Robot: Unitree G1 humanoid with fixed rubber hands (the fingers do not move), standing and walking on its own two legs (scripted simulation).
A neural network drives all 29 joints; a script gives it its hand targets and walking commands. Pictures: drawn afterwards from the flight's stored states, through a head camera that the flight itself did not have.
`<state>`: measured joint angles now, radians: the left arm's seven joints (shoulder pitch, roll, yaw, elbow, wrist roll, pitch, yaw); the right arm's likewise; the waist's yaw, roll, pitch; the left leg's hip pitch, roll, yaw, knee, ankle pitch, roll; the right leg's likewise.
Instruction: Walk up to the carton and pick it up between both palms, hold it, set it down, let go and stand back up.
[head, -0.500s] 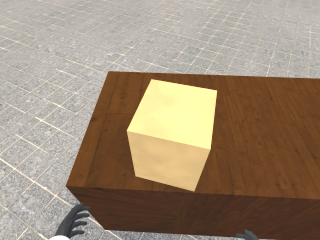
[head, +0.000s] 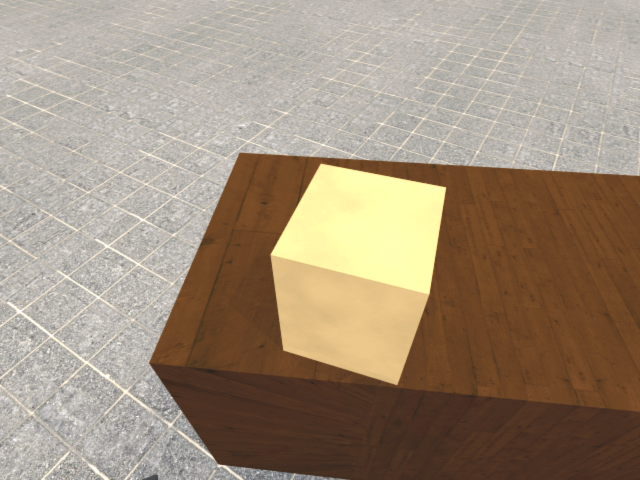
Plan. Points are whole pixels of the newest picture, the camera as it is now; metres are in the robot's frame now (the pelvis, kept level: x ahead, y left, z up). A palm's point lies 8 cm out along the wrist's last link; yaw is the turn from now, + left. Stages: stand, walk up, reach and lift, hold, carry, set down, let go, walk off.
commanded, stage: stand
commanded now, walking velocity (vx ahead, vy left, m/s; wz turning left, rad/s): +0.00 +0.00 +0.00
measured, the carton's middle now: (359, 274) +0.44 -0.04 -0.01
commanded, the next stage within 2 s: none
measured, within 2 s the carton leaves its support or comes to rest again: neither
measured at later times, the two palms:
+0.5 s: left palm out of the picture +0.04 +0.25 -0.12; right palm out of the picture +0.03 -0.24 -0.13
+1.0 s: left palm out of the picture -0.02 +0.25 -0.12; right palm out of the picture +0.01 -0.23 -0.14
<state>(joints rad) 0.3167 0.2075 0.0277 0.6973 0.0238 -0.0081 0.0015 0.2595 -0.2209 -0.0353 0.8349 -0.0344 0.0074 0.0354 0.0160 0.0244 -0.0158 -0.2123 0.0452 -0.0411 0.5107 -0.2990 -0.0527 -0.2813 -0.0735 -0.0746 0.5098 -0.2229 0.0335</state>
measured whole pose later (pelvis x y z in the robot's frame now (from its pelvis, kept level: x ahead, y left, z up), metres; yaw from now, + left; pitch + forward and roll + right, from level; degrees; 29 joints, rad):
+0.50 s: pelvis -0.01 +0.00 +0.00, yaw +1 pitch -1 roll +0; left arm 0.33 0.21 0.03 0.81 0.02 0.00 0.01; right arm 0.29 -0.21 -0.01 0.93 -0.03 0.00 0.01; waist 0.01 0.02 0.00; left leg -0.21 0.04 -0.05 0.51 -0.28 -0.05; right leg -0.27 -0.07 -0.09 0.49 -0.20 0.03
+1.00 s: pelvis -0.02 +0.00 +0.00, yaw +1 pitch -2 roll +0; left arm 0.37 0.19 0.04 0.95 0.02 0.00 0.02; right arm 0.29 -0.20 -0.01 1.01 -0.02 0.01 -0.01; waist 0.01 0.03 0.01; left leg -0.19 0.03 -0.05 0.48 -0.26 -0.05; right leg -0.24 -0.08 -0.09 0.47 -0.18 0.04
